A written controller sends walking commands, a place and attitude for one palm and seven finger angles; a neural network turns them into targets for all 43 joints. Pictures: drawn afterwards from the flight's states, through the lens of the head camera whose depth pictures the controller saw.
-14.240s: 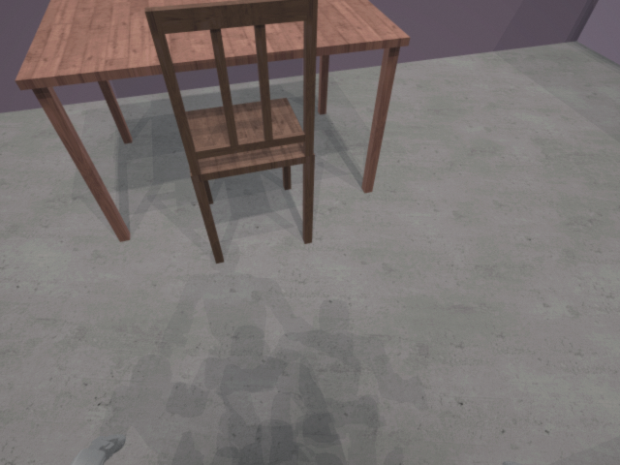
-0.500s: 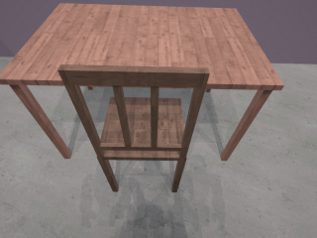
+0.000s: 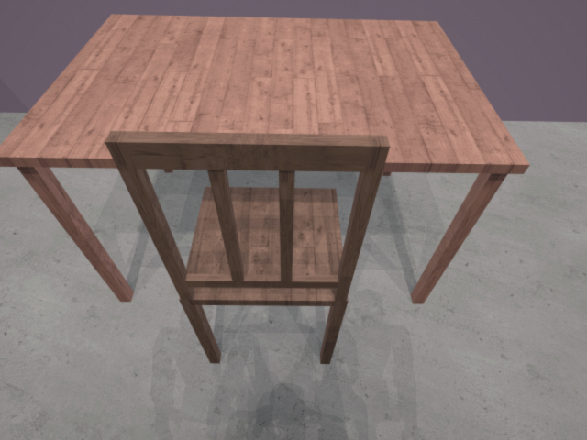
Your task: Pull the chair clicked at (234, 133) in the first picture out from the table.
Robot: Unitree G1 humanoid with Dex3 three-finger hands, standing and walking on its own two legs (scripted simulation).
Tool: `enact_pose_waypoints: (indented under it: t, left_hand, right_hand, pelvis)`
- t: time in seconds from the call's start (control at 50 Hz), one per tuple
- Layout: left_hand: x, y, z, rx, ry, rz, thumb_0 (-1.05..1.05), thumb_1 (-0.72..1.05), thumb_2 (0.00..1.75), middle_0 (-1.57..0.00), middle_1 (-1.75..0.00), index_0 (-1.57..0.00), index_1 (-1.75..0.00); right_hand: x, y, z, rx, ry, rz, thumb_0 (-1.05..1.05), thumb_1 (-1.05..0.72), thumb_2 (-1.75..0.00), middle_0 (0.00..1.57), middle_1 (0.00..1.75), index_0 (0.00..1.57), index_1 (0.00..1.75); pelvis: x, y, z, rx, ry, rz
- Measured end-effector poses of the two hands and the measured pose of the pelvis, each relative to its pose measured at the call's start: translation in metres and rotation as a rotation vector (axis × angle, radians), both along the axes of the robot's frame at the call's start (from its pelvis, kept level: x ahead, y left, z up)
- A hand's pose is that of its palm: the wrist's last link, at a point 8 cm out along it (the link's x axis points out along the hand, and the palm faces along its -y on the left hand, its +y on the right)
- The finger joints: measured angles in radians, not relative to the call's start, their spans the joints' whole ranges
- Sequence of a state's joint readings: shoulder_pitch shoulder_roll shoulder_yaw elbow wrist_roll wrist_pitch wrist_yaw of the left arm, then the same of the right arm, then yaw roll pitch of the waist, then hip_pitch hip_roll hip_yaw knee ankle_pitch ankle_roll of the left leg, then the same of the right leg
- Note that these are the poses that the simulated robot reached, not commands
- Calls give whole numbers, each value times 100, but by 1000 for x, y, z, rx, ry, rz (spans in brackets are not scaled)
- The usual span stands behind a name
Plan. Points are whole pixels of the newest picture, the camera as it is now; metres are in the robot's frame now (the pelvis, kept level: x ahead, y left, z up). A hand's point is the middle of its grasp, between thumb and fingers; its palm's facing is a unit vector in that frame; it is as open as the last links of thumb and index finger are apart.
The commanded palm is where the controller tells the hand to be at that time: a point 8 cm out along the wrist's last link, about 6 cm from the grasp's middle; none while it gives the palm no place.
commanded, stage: look again from close up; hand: left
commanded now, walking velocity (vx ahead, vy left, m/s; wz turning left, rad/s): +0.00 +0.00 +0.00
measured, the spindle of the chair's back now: (229, 231) +0.47 +0.15 -0.06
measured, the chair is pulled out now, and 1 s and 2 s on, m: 0.00 0.00 0.00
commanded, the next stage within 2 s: raise the hand toward the chair's back in 0.72 s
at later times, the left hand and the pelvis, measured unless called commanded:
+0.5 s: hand out of the picture +0.00 +0.16 -0.18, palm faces +0.02 -0.98 -0.20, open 7.4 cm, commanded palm none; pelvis +0.01 +0.00 +0.00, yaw +0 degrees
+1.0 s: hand (169, 404) +0.17 +0.18 -0.05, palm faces +0.25 -0.95 -0.19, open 7.5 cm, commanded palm +0.10 +0.21 -0.07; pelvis -0.01 -0.02 -0.01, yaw +2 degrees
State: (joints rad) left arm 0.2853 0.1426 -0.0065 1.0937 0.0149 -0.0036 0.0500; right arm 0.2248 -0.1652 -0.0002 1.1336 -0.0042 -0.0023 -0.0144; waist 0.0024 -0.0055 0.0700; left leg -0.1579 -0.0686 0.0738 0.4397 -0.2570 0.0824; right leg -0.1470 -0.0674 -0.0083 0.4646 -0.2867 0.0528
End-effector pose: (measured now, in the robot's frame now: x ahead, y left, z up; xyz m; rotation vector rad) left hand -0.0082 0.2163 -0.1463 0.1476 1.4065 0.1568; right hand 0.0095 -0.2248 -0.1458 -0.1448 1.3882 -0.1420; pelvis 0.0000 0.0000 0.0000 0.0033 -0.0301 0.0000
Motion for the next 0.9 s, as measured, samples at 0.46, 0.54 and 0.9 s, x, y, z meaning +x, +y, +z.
enact_pose_waypoints:
  t: [0.46,0.54,0.9]
  left_hand:
    - [6,-2,1,4,8,0,0,91,90,-20,-30,-20,-30]
    - [4,-4,2,3,14,2,0,91,90,-19,-30,-20,-30]
    - [43,4,31,64,-278,92,3,94,89,-20,-30,-20,-30]
  right_hand:
    - [-9,2,-1,11,31,-25,1,-92,-90,20,30,20,30]
    - [-12,4,-1,17,39,-27,1,-91,-90,20,30,20,30]
    - [-7,-9,9,-27,-103,1,3,-93,-90,21,30,20,30]
  pelvis:
    - [6,-4,1,0,-4,-7]
    - [5,-5,1,1,-4,-8]
    - [0,-13,-1,11,14,-2]
